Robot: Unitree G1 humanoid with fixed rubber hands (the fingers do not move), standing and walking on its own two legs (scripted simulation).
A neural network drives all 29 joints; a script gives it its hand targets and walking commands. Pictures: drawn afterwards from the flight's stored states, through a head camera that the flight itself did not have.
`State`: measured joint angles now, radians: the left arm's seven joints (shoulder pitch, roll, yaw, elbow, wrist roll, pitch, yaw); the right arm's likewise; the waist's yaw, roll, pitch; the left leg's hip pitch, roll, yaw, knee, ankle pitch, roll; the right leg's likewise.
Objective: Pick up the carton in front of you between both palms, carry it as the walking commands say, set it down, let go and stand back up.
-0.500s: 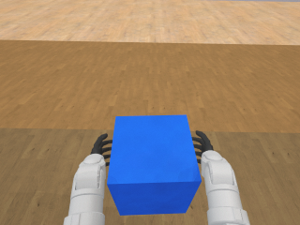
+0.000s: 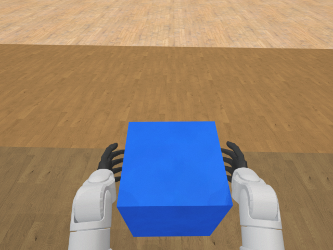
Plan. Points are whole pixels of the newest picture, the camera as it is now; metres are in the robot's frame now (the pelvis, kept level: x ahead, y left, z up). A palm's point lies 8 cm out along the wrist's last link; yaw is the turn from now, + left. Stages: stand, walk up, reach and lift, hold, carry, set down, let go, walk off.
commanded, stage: carry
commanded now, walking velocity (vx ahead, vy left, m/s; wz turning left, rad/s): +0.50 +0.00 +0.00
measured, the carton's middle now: (171, 182) +0.30 -0.01 +0.01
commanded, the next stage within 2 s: none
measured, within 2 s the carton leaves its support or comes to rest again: neither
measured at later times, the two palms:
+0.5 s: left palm (132, 111) +0.50 +0.10 +0.09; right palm (229, 106) +0.51 -0.20 +0.10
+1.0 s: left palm (138, 66) +0.84 +0.11 +0.07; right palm (207, 68) +0.80 -0.19 +0.08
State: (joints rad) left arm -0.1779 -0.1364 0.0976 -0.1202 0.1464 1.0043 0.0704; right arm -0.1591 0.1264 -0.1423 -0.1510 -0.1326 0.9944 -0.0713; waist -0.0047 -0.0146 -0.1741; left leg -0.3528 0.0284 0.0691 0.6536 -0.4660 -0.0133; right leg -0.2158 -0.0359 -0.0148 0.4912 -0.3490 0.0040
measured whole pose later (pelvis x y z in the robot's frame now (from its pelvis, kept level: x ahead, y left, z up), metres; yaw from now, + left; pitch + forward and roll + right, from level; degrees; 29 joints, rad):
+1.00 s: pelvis +0.58 -0.01 +0.01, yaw -5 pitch +4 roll -1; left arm 0.00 -0.13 0.05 -0.46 0.08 1.19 0.11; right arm 0.01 0.13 -0.05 -0.45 -0.07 1.16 -0.12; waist -0.04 0.00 -0.06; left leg -0.29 0.03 0.26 0.39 -0.19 0.09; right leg -0.50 -0.09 -0.07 1.10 -0.30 -0.03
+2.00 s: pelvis +1.24 -0.04 -0.02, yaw -4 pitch +5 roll -2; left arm -0.47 -0.12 0.24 -0.13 0.07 1.14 0.15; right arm -0.45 0.12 -0.25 -0.12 -0.04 1.10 -0.14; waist -0.05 0.00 0.06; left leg -0.40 -0.02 0.14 0.55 -0.14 0.12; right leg -0.50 -0.01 -0.01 1.20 -0.40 -0.04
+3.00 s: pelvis +1.91 -0.05 -0.10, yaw -4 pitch +4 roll -1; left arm -0.44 -0.12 0.23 -0.08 0.06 1.13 0.15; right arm -0.43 0.09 -0.22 -0.07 -0.03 1.10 -0.14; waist -0.06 0.01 -0.02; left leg -0.38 -0.07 0.12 0.55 -0.15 0.15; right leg -0.57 0.00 0.00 1.20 -0.40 -0.05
